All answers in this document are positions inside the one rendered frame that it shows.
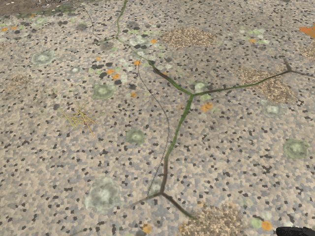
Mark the robot right hand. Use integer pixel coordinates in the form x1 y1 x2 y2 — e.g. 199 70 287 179
276 226 315 236

